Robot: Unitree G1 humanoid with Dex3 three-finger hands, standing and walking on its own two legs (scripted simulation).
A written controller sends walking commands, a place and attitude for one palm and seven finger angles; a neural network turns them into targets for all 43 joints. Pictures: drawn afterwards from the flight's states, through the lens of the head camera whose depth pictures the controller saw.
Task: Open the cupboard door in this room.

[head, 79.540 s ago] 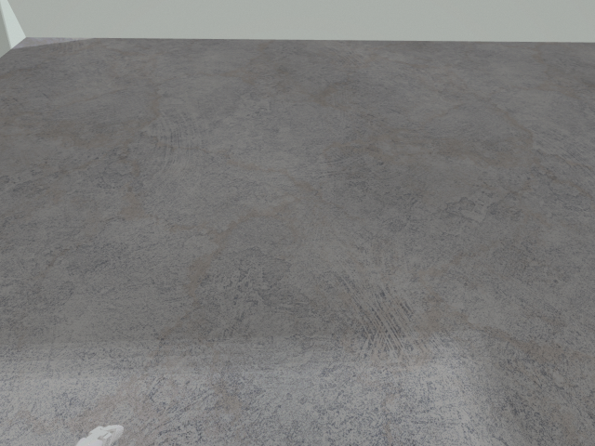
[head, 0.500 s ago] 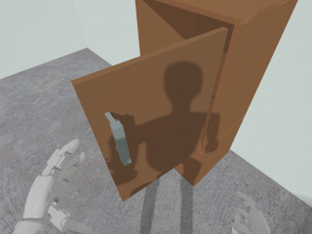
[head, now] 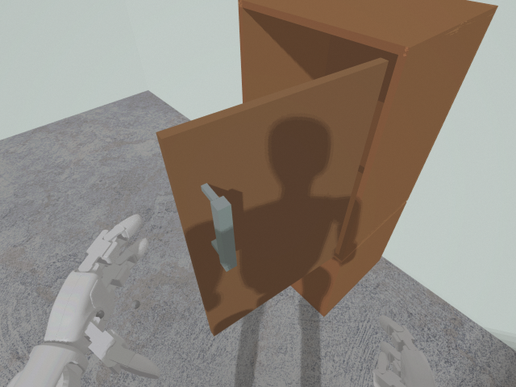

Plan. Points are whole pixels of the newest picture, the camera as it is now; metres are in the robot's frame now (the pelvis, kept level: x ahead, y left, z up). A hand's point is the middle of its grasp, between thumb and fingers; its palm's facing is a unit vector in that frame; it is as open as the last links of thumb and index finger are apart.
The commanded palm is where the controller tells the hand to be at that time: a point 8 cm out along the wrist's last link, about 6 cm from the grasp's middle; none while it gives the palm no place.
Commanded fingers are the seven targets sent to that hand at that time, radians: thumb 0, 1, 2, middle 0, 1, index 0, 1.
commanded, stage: draw the hand back to the body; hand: left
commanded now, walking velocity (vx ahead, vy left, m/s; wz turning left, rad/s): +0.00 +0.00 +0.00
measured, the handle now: (218, 228) +0.33 +0.10 +0.10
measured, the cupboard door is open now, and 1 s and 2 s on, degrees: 83 83 83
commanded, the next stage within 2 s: step back with the hand held close in 1.16 s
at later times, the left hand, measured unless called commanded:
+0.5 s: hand (88, 266) +0.22 +0.23 +0.15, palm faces +0.35 -0.85 -0.38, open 12.5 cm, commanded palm +0.17 +0.28 +0.17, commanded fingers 0.00 0.44 0.70 -0.18 -0.30 -0.18 -0.30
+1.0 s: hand (84, 242) +0.24 +0.24 +0.17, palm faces +0.41 -0.82 -0.40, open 7.6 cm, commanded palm +0.19 +0.28 +0.19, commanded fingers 0.00 0.90 0.90 -0.20 -0.30 -0.20 -0.30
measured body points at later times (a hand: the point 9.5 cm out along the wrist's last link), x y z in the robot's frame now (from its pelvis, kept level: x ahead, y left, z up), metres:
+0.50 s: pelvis +0.02 +0.00 +0.03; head +0.01 -0.01 +0.47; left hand +0.19 +0.28 +0.18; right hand +0.20 -0.22 -0.06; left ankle +0.02 +0.10 -0.71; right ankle -0.01 -0.13 -0.71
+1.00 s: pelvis +0.04 -0.01 +0.03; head +0.02 -0.03 +0.48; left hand +0.21 +0.28 +0.19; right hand +0.22 -0.24 -0.06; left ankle +0.02 +0.10 -0.71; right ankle -0.01 -0.13 -0.71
